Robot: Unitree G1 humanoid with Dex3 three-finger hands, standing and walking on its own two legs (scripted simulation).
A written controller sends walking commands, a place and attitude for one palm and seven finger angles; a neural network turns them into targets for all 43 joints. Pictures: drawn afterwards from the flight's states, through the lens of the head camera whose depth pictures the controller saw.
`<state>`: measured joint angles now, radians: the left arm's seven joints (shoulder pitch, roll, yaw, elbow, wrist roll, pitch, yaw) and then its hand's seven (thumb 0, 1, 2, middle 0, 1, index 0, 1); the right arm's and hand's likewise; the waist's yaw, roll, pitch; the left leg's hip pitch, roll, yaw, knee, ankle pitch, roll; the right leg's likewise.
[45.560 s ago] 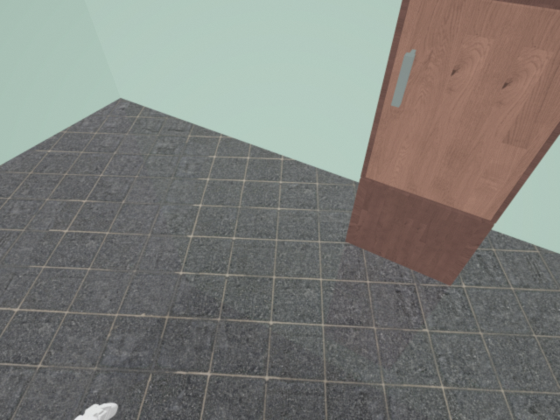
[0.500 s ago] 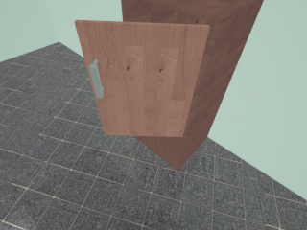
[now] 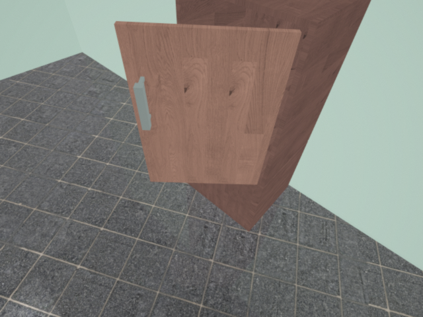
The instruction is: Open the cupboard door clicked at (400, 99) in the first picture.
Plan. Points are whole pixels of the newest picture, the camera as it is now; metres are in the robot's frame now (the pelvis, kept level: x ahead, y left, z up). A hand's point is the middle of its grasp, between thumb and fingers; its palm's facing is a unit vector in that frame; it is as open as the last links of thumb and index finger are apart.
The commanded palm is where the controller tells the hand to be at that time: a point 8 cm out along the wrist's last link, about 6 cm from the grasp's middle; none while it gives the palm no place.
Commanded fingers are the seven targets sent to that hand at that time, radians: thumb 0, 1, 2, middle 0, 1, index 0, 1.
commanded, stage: come to a stop and stand still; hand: left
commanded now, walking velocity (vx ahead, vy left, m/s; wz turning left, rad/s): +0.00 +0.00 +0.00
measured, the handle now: (144, 103) +0.62 +0.23 +0.04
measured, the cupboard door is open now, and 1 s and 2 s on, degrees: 42 42 42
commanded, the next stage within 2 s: look again from close up in 0.06 s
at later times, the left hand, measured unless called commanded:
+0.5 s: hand out of the picture +0.03 +0.19 -0.17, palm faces +0.03 -0.97 -0.23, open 7.3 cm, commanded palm none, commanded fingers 0.00 0.90 0.90 -0.20 -0.30 -0.20 -0.30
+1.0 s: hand out of the picture +0.04 +0.16 -0.18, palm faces +0.04 -0.99 -0.17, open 7.3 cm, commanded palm none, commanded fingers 0.00 0.90 0.90 -0.20 -0.30 -0.20 -0.30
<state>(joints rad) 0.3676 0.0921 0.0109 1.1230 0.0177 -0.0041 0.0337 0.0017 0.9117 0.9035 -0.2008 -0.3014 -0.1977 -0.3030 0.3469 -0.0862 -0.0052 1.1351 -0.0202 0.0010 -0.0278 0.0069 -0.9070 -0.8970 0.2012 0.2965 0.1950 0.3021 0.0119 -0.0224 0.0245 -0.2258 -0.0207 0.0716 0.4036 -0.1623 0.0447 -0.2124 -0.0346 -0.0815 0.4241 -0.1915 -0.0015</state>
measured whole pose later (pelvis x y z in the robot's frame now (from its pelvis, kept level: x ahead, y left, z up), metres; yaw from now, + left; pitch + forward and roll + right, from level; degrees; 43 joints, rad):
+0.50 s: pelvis +0.02 +0.01 -0.01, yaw +0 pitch -1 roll +0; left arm 0.31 0.15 -0.01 1.07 0.01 -0.03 0.04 0.00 0.91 0.90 -0.20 -0.30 -0.20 -0.30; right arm 0.32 -0.17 0.01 1.06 -0.02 -0.02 -0.01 0.02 -0.93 -0.90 0.20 0.30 0.19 0.30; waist 0.00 0.03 -0.01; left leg -0.23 -0.04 0.08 0.48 -0.24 0.06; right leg -0.22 -0.06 -0.07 0.51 -0.27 0.01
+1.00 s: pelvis +0.05 +0.00 -0.01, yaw +0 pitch -1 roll +0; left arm 0.33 0.15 0.00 1.09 0.02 -0.02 0.02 0.00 0.91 0.90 -0.20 -0.30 -0.20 -0.30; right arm 0.29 -0.15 0.02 1.12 -0.03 -0.01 -0.01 0.01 -0.91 -0.90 0.20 0.30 0.19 0.30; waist 0.01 -0.01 0.02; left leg -0.21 -0.01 0.06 0.53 -0.31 0.04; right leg -0.18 -0.03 -0.08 0.53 -0.33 -0.01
